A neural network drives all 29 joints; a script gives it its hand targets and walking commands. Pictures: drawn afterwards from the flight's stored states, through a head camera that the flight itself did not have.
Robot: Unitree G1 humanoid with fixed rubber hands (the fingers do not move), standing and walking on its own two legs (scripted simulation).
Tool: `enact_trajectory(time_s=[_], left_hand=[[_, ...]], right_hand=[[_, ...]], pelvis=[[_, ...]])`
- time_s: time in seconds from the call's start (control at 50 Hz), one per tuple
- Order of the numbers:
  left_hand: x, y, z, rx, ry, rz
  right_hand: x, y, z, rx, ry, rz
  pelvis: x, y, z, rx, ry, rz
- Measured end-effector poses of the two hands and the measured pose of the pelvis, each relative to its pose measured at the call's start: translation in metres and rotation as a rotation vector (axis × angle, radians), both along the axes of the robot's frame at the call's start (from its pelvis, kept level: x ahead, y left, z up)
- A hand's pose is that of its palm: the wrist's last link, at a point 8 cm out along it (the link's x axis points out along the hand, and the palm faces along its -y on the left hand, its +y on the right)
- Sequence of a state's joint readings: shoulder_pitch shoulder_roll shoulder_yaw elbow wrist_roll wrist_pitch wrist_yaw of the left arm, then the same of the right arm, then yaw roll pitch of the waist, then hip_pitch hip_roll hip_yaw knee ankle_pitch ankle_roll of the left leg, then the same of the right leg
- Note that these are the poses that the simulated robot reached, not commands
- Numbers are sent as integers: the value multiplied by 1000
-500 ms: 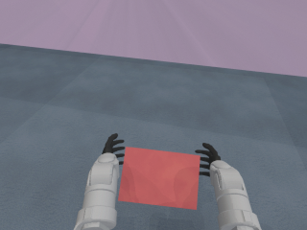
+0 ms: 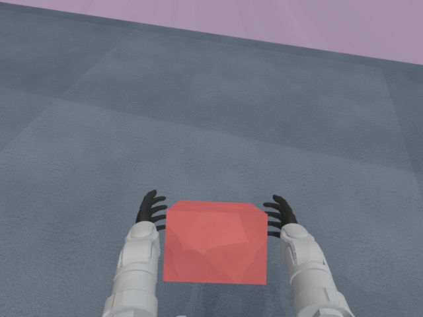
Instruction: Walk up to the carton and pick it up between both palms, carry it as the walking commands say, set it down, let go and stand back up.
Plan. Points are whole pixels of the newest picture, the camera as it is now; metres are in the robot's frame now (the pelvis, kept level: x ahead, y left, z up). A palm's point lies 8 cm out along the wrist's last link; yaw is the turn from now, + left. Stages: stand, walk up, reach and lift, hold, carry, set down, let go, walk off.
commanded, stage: set down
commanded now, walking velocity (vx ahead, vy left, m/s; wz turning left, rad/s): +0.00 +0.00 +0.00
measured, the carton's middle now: (214, 234) +0.33 +0.01 -0.13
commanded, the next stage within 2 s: none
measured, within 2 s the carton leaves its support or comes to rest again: neither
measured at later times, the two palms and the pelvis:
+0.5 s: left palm (158, 233) +0.32 +0.15 -0.11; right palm (279, 231) +0.33 -0.15 -0.11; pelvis -0.03 -0.01 -0.07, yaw +1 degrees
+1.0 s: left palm (166, 239) +0.34 +0.14 -0.20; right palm (272, 240) +0.35 -0.15 -0.21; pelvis -0.04 +0.00 -0.15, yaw +0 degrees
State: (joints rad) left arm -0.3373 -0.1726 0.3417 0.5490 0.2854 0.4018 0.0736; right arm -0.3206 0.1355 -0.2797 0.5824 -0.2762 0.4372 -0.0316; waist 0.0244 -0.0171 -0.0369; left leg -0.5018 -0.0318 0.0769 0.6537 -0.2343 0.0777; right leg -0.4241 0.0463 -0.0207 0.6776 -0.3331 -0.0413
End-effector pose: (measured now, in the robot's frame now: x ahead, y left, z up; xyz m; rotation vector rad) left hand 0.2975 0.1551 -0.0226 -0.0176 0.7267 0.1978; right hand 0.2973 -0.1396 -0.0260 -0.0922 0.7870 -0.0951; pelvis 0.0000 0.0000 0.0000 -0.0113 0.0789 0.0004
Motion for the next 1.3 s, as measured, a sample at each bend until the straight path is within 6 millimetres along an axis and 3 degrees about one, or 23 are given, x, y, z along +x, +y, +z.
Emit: enact_trajectory(time_s=[0.38, 0.78, 1.08, 1.3], left_hand=[[17, -12, -68, -25, -49, 40], [42, -11, -138, 3, -45, 59], [50, -16, -195, 4, -45, 39], [62, -15, -230, 15, -57, 50]], right_hand=[[24, -9, -64, 16, -67, -53], [47, -6, -139, 40, -69, -58], [54, -12, -195, 26, -68, -66], [69, -10, -227, 16, -78, -40]], pelvis=[[-31, -7, -46, -4, 254, 8], [-30, -1, -108, -24, 460, 11], [-45, 4, -159, -25, 521, 4], [-58, 1, -196, -30, 536, 23]])
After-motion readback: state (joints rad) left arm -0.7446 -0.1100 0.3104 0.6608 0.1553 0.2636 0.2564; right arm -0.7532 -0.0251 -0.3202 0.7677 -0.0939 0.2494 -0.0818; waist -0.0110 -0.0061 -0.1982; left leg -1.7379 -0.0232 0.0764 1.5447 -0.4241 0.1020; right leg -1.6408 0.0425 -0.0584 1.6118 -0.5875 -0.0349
